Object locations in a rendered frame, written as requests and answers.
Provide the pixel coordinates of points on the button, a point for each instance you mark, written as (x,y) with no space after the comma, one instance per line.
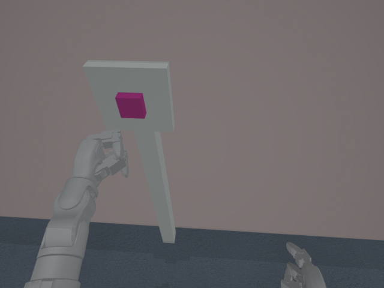
(131,105)

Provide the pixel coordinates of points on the panel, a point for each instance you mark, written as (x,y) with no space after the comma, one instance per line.
(152,78)

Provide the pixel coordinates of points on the left robot hand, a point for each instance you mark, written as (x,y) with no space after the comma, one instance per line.
(92,163)

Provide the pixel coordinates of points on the right robot hand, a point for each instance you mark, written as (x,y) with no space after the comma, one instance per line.
(308,277)

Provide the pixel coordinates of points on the robot left forearm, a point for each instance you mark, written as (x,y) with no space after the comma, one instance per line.
(63,246)

